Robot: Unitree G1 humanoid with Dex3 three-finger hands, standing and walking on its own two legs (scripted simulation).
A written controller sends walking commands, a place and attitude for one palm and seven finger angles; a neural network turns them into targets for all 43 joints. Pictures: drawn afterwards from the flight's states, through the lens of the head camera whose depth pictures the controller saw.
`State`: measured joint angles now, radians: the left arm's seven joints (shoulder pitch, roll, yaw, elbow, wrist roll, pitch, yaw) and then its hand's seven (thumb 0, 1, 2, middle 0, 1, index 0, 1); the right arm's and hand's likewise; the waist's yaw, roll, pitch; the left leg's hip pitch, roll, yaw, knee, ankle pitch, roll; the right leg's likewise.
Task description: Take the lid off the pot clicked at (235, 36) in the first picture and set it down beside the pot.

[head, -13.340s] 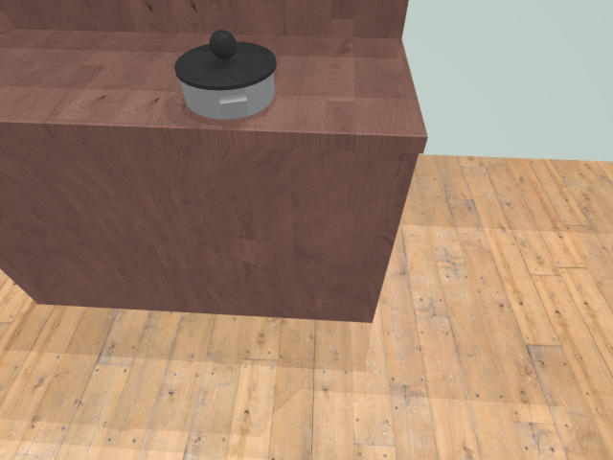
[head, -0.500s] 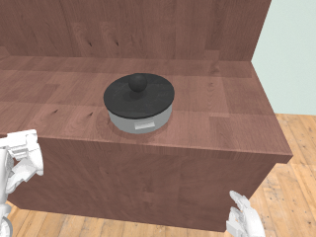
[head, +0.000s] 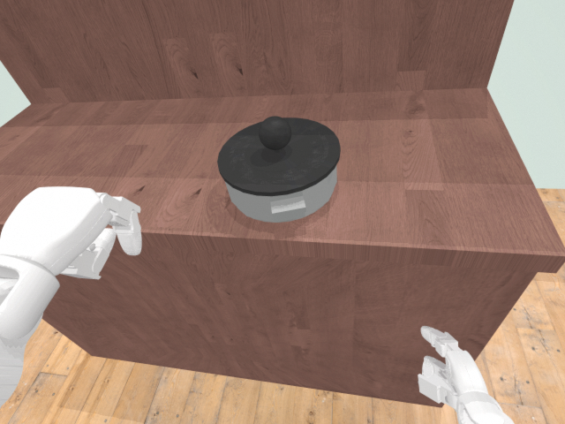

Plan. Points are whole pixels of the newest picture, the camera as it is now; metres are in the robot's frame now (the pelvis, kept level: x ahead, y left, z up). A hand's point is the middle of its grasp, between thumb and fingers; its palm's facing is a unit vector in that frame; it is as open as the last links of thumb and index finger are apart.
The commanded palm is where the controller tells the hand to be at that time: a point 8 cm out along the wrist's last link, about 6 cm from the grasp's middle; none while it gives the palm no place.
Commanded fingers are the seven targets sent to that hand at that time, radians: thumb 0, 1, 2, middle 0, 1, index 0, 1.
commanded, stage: reach forward and open the fingers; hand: left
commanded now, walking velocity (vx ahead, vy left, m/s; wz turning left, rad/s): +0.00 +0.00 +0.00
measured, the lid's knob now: (275, 133) +0.51 +0.09 +0.17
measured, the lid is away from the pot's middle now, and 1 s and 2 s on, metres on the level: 0.00 0.00 0.00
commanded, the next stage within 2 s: move the open hand above the knob in 0.98 s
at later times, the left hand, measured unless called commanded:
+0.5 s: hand (100, 201) +0.28 +0.24 +0.24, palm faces +0.04 +0.04 -1.00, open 9.7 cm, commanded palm +0.24 +0.24 +0.31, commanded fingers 0.00 -0.46 1.74 -0.89 -0.08 -0.89 -0.08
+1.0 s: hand (113, 169) +0.31 +0.23 +0.25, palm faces +0.00 +0.05 -1.00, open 10.2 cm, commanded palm +0.26 +0.23 +0.32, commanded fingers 0.00 -0.45 1.74 -0.88 -0.08 -0.88 -0.08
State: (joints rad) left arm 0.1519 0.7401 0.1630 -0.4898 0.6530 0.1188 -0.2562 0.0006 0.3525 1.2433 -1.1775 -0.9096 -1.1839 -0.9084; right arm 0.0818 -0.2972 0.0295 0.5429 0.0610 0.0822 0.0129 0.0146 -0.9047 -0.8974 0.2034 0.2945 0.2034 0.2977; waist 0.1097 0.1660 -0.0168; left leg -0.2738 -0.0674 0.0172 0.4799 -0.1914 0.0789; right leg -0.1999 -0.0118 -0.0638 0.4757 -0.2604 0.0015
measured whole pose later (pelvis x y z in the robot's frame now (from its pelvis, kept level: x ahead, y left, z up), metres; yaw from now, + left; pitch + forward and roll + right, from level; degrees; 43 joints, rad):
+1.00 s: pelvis -0.02 -0.01 +0.00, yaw +0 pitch -1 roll +0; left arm -0.42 0.78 0.06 -0.10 0.72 0.15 -0.51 0.00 -0.45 1.74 -0.89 -0.08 -0.90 -0.08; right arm 0.10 -0.31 0.05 0.55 0.08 0.06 0.01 0.02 -0.90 -0.90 0.20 0.29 0.20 0.30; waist 0.07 0.15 0.01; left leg -0.28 -0.07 0.02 0.45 -0.15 0.07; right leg -0.23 -0.01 -0.06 0.49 -0.24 -0.01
